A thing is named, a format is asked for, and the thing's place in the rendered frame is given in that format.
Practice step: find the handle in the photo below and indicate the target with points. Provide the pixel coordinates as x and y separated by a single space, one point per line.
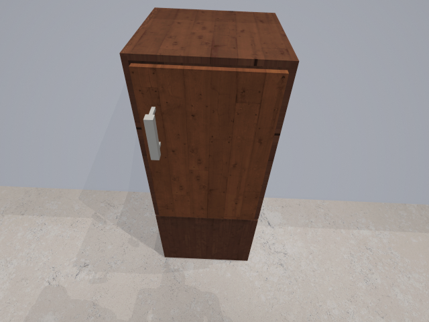
152 134

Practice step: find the cupboard door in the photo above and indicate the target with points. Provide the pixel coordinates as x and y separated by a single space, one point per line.
216 127

